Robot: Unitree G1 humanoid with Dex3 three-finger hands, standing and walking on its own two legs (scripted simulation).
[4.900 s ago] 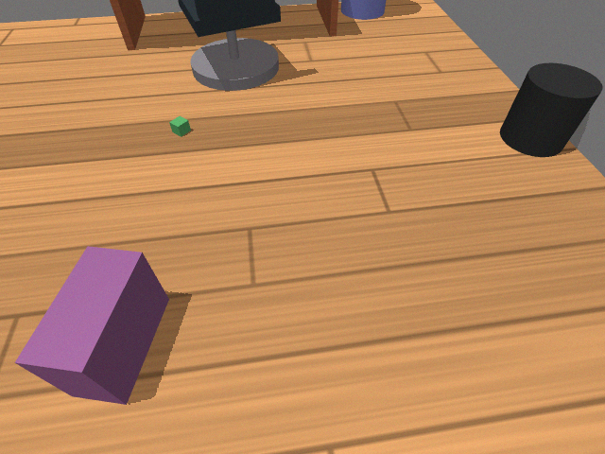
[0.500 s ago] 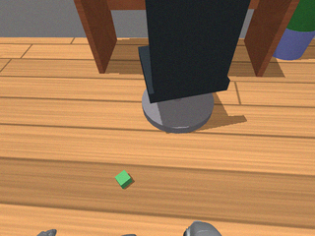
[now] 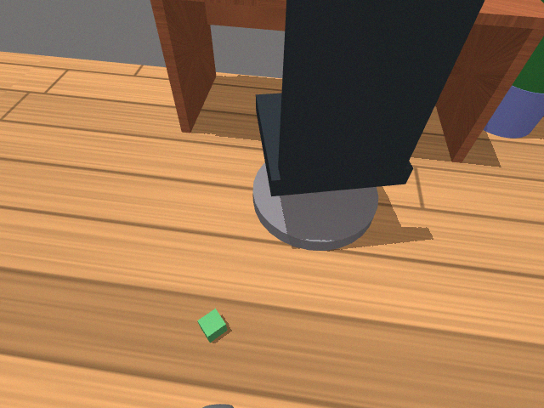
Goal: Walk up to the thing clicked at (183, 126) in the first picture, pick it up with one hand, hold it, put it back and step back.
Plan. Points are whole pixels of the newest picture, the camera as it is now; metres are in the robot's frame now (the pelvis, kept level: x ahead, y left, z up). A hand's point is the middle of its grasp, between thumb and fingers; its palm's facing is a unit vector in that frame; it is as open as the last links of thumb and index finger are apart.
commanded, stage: walk up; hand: left
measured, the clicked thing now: (212, 325) +0.46 +0.22 -0.73
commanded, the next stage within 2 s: stand in 1.06 s
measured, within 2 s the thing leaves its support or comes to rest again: neither
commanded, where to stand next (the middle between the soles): +0.07 +0.00 m, yaw -1 degrees
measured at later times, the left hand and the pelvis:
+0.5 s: hand out of the picture +0.09 +0.26 -0.14, palm faces -0.01 -0.94 -0.34, open 7.3 cm; pelvis +0.01 +0.01 +0.02, yaw +0 degrees
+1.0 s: hand out of the picture +0.10 +0.25 -0.14, palm faces -0.01 -0.94 -0.33, open 7.3 cm; pelvis +0.02 +0.00 +0.02, yaw +0 degrees
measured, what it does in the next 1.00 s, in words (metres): stands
